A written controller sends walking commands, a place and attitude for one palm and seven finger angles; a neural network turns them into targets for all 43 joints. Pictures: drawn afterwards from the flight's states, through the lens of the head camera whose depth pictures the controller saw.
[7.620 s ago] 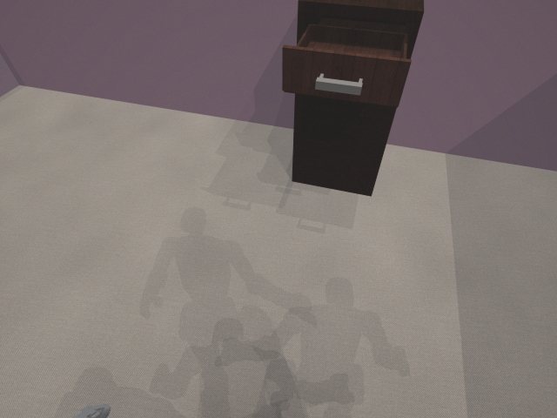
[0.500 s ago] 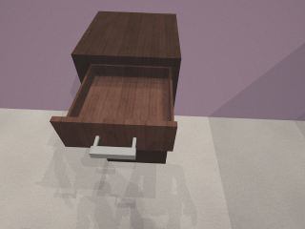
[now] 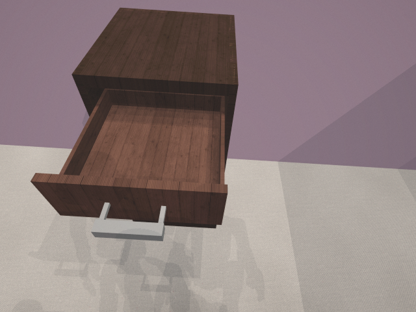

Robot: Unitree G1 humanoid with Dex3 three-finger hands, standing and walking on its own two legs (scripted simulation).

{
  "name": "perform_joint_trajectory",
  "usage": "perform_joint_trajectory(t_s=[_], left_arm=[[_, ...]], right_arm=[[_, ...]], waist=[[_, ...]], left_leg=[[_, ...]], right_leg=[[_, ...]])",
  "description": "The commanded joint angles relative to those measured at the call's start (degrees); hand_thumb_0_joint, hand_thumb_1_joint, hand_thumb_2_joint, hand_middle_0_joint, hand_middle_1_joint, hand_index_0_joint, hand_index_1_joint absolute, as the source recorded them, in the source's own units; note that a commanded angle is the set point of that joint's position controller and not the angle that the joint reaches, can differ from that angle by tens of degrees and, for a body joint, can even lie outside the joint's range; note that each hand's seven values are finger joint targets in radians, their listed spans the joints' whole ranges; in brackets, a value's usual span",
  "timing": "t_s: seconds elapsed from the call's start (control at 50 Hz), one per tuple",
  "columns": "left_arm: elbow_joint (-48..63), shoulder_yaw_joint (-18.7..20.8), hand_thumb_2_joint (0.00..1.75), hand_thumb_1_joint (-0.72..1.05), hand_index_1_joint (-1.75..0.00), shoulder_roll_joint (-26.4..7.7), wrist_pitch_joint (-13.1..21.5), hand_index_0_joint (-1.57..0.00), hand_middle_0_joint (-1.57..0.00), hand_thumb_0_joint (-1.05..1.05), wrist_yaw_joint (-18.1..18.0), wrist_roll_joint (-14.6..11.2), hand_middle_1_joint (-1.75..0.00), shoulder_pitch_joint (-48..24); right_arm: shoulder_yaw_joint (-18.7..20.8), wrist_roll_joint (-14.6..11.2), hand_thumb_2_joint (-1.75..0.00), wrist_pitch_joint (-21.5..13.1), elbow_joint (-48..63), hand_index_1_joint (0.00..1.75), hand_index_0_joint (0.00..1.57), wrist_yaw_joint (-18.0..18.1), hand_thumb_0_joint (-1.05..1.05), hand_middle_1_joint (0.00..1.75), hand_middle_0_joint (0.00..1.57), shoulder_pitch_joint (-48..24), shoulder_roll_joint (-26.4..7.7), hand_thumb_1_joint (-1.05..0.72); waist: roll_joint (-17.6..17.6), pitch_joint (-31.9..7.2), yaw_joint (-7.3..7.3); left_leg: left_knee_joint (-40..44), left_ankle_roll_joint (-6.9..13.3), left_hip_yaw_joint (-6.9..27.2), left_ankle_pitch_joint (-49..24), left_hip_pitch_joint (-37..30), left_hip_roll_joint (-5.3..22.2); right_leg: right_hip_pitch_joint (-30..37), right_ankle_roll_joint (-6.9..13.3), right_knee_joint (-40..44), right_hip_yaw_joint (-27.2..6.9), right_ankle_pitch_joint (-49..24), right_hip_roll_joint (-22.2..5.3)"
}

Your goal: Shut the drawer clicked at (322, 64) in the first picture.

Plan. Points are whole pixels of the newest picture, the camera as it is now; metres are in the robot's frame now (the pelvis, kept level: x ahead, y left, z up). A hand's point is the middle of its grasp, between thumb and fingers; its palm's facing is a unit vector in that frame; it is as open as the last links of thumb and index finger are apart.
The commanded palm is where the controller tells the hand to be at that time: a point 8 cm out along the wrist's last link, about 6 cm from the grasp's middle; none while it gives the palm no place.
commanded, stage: come to a stop and stand still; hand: left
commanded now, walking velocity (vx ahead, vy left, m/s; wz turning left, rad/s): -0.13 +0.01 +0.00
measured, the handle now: (132, 219) +0.29 +0.18 -0.01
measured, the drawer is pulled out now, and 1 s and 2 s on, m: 0.30 0.30 0.30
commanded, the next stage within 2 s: look again from close up in 1.14 s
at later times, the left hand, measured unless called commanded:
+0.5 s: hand out of the picture +0.01 +0.20 -0.17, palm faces -0.01 -0.97 -0.26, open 7.4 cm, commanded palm none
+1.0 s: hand out of the picture -0.08 +0.22 -0.17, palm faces +0.01 -0.98 -0.18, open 7.4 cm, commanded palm none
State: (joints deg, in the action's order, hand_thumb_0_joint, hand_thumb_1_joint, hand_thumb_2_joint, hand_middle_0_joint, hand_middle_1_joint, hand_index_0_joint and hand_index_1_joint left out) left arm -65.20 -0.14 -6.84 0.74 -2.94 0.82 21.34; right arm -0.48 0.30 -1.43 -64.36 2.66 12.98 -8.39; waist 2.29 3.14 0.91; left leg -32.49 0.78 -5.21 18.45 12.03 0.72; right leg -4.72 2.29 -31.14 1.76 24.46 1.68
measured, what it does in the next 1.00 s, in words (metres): shifts its weight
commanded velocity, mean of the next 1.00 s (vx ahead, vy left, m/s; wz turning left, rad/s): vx -0.02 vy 0.00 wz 0.00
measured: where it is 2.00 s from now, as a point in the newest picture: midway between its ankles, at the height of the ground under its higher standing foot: outside the picture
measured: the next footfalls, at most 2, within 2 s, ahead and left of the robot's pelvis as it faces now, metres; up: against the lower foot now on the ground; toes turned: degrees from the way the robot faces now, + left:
none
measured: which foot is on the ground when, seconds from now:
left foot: down 0.00-1.00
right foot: down 0.00-1.00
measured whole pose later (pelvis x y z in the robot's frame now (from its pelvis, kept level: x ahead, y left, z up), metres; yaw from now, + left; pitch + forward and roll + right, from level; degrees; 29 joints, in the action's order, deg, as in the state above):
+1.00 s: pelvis -0.05 +0.05 +0.01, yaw +0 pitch -1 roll +0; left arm -61.9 -1.3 -9.4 0.1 -2.4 1.0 20.8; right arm -1.1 0.2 -0.1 -62.0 0.6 16.3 -8.9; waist 1.2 2.4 0.3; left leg -26.7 4.6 -3.6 11.2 14.9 -2.9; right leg -7.5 -1.2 -26.1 0.8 17.9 -1.3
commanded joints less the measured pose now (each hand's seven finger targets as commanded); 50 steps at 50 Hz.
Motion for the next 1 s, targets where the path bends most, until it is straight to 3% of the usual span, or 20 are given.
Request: perform_joint_trajectory(t_s=[0.0, 0.06, 0.12, 0.22, 0.24, 0.26, 0.28, 0.3, 0.32, 0.34, 0.36, 0.4, 0.44, 0.46, 0.5, 0.56, 0.62, 0.7, 0.88, 0.98], left_arm=[[1.8, 0.8, 0.9, 0.9, -0.3, -6.2, 0.3, -0.2, -0.2, 0.0, -0.6, -0.3, -0.3, 4.5], [3.5, 1.4, 0.9, 0.9, -0.3, -7.7, 0.4, -0.2, -0.2, 0.0, -0.7, -0.2, -0.3, 3.8], [5.4, 1.8, 0.9, 0.9, -0.3, -8.1, 0.1, -0.2, -0.2, 0.0, -0.9, -0.1, -0.3, 2.5], [6.4, 1.5, 0.9, 0.9, -0.3, -8.3, 0.0, -0.2, -0.2, 0.0, -0.7, -0.1, -0.3, 1.5], [7.1, 1.7, 0.9, 0.9, -0.3, -9.8, 1.6, -0.2, -0.2, 0.0, -2.5, 0.8, -0.3, 3.4], [8.2, 2.2, 0.9, 0.9, -0.3, -12.5, 1.4, -0.2, -0.2, 0.0, -2.4, 0.7, -0.3, 1.6], [9.8, 1.8, 0.9, 0.9, -0.3, -12.1, 1.5, -0.2, -0.2, 0.0, -1.9, 0.2, -0.3, 1.6], [11.2, 1.4, 0.9, 0.9, -0.3, -11.3, 1.2, -0.2, -0.2, 0.0, -1.6, -0.1, -0.3, -0.8], [12.6, 1.3, 0.9, 0.9, -0.3, -11.3, 1.1, -0.2, -0.2, 0.0, -1.2, -0.3, -0.3, -2.2], [13.5, 1.3, 0.9, 0.9, -0.3, -11.3, 0.9, -0.2, -0.2, 0.0, -0.9, -0.2, -0.3, -3.3], [14.4, 1.2, 0.9, 0.9, -0.3, -11.3, 0.5, -0.2, -0.2, 0.0, -0.8, 0.1, -0.3, -3.5], [14.1, 1.3, 0.9, 0.9, -0.3, -11.5, 0.5, -0.2, -0.2, 0.0, -0.6, -0.1, -0.3, -3.5], [13.9, 1.2, 0.9, 0.9, -0.3, -12.2, 0.3, -0.2, -0.2, 0.0, -0.3, -0.1, -0.3, -4.8], [14.2, 1.2, 0.9, 0.9, -0.3, -12.1, 0.1, -0.2, -0.2, 0.0, -0.2, 0.0, -0.3, -4.9], [13.6, 1.0, 0.9, 0.9, -0.3, -11.6, 0.0, -0.2, -0.2, 0.0, 0.0, 0.0, -0.3, -4.8], [13.3, 0.9, 0.9, 0.9, -0.3, -11.1, -0.4, -0.2, -0.2, 0.0, 0.2, 0.0, -0.3, -3.9], [12.1, 0.7, 0.9, 0.9, -0.3, -10.3, -0.3, -0.2, -0.2, 0.0, 0.4, -0.1, -0.3, -2.2], [10.6, 0.4, 0.9, 0.9, -0.3, -9.2, -0.5, -0.2, -0.2, 0.0, 0.6, 0.0, -0.3, -0.9], [6.3, -0.3, 0.9, 0.9, -0.3, -7.5, 0.3, -0.2, -0.2, 0.0, 0.5, -0.1, -0.3, 2.2], [4.4, -0.6, 0.9, 0.9, -0.3, -6.8, 0.3, -0.2, -0.2, 0.0, 0.3, 0.0, -0.3, 3.3]], right_arm=[[0.6, -0.3, -0.9, -0.3, 1.6, 0.3, 0.2, 0.7, 0.0, 0.3, 0.2, 4.1, -4.9, -0.9], [1.2, -0.3, -0.9, 0.1, 3.1, 0.3, 0.2, 0.7, 0.0, 0.3, 0.2, 3.7, -5.4, -0.9], [1.8, -0.1, -0.9, 0.6, 4.6, 0.3, 0.2, 0.5, 0.0, 0.3, 0.2, 3.3, -6.1, -0.9], [1.6, 0.1, -0.9, 1.1, 5.6, 0.3, 0.2, -0.1, 0.0, 0.3, 0.2, 1.8, -5.9, -0.9], [2.8, -0.3, -0.9, 0.6, 10.5, 0.3, 0.2, -0.4, 0.0, 0.3, 0.2, -2.2, -8.9, -0.9], [2.7, -0.1, -0.9, 1.4, 12.1, 0.3, 0.2, -0.8, 0.0, 0.3, 0.2, -2.0, -7.1, -0.9], [2.5, 0.4, -0.9, 1.4, 11.6, 0.3, 0.2, -1.2, 0.0, 0.3, 0.2, 2.0, -5.5, -0.9], [2.8, 0.5, -0.9, 1.5, 11.9, 0.3, 0.2, -1.2, 0.0, 0.3, 0.2, 3.5, -5.8, -0.9], [2.9, 0.4, -0.9, 1.7, 11.7, 0.3, 0.2, -1.4, 0.0, 0.3, 0.2, 3.6, -6.1, -0.9], [3.0, 0.3, -0.9, 1.9, 11.9, 0.3, 0.2, -1.5, 0.0, 0.3, 0.2, 3.0, -6.3, -0.9], [2.6, 0.5, -0.9, 1.9, 12.3, 0.3, 0.2, -1.7, 0.0, 0.3, 0.2, 2.8, -6.5, -0.9], [2.2, 0.5, -0.9, 2.2, 12.5, 0.3, 0.2, -1.8, 0.0, 0.3, 0.2, 1.1, -6.9, -0.9], [2.0, 0.6, -0.9, 2.2, 12.3, 0.3, 0.2, -2.1, 0.0, 0.3, 0.2, 1.4, -7.2, -0.9], [1.8, 0.8, -0.9, 2.0, 11.9, 0.3, 0.2, -2.2, 0.0, 0.3, 0.2, 2.1, -7.5, -0.9], [1.6, 0.9, -0.9, 1.8, 11.4, 0.3, 0.2, -2.3, 0.0, 0.3, 0.2, 3.0, -8.3, -0.9], [1.4, 0.9, -0.9, 1.3, 10.7, 0.3, 0.2, -2.2, 0.0, 0.3, 0.2, 3.7, -8.9, -0.9], [1.1, 0.8, -0.9, 0.9, 10.0, 0.3, 0.2, -2.1, 0.0, 0.3, 0.2, 4.4, -9.2, -0.9], [1.3, 0.7, -0.9, 0.8, 8.7, 0.3, 0.2, -2.0, 0.0, 0.3, 0.2, 4.9, -9.5, -0.9], [1.1, 0.1, -0.9, 0.1, 5.4, 0.3, 0.2, -1.6, 0.0, 0.3, 0.2, 6.1, -7.9, -0.9], [1.0, -0.1, -0.9, 0.0, 3.8, 0.3, 0.2, -1.4, 0.0, 0.3, 0.2, 5.6, -7.4, -0.9]], waist=[[-5.8, 0.0, -0.66], [-2.1, -3.5, -0.75], [-1.9, -5.6, -0.71], [-0.3, -5.2, -0.43], [1.0, -0.8, -0.36], [2.7, -0.6, -1.21], [8.1, -6.7, -2.24], [8.3, -8.6, -3.29], [7.2, -8.6, -3.45], [4.6, -6.4, -3.16], [0.1, -3.1, -2.77], [-0.7, 1.6, -2.03], [-0.8, 3.5, -2.33], [-2.9, 4.3, -2.25], [-2.4, 4.3, -2.05], [-4.4, 4.2, -1.22], [-3.9, 0.9, -0.75], [-5.1, 1.0, -0.3], [-2.4, -1.4, -0.71], [-1.8, 0.6, -0.89]], left_leg=[[4.9, 3.0, 6.6, -43.9, -8.7, 7.5], [4.4, 2.0, 5.2, -40.6, -8.9, 6.6], [4.2, 1.6, 4.9, -37.3, -8.2, 6.6], [5.9, 0.9, 5.0, -27.5, -6.2, 6.0], [-8.1, -0.1, 0.7, -24.1, -1.9, 5.1], [-6.4, -0.6, 0.4, -10.1, 6.1, 2.0], [-4.3, 1.0, 1.2, -0.5, 6.6, 0.9], [-2.9, 1.5, 1.7, -1.7, 4.0, 0.3], [-2.0, 1.8, 2.7, -5.0, 1.3, 0.5], [-1.2, 1.8, 3.8, -6.8, 0.7, 1.5], [-0.2, 1.6, 4.2, -9.1, 0.7, 2.2], [0.4, 1.2, 5.9, -7.3, 2.7, 3.0], [2.3, 0.9, 6.9, -4.2, 3.2, 2.6], [4.0, 1.1, 7.3, -3.8, 3.2, 2.9], [6.5, 1.8, 9.4, -0.9, 4.5, 3.3], [10.5, 2.5, 11.8, 1.6, 6.8, 4.1], [12.2, 3.0, 13.1, 2.2, 6.0, 4.5], [15.8, 3.7, 15.2, 5.9, 6.0, 5.8], [13.2, 3.7, 13.0, -6.9, -0.5, 5.4], [12.9, 3.6, 12.0, -9.2, -1.5, 5.2]], right_leg=[[-5.3, -0.8, 7.2, -4.5, -32.2, -7.1], [-2.7, -1.0, 5.5, -5.1, -44.5, -8.7], [-2.4, -0.3, 4.6, -5.6, -43.9, -9.5], [-2.4, 0.1, 6.0, -7.0, -40.5, -9.8], [-8.4, -5.4, 7.8, -10.4, -65.3, -11.4], [-1.0, -3.7, 4.5, -11.0, -74.0, -13.6], [3.1, -1.9, 1.4, -10.6, -74.6, -14.4], [1.8, 0.6, -0.7, -8.7, -69.3, -13.4], [-1.6, 1.5, -0.5, -8.2, -58.5, -12.1], [-5.3, 1.5, 1.3, -7.8, -45.1, -10.8], [-8.2, 1.7, 2.7, -8.2, -36.9, -10.0], [-11.7, 1.9, 7.9, -9.8, -20.0, -9.2], [-13.6, 2.5, 10.0, -9.7, -9.5, -8.9], [-13.9, 2.6, 10.2, -9.2, -6.8, -8.5], [-13.0, 2.2, 10.3, -8.0, -0.8, -6.9], [-10.6, 1.6, 8.9, -6.1, -0.1, -5.7], [-8.0, 1.0, 7.9, -4.9, -2.1, -5.5], [-7.8, 0.3, 6.5, -3.2, -2.7, -4.8], [-7.7, -0.4, 8.9, -4.0, -9.7, -6.2], [-8.5, -0.8, 10.1, -4.3, -10.9, -6.6]])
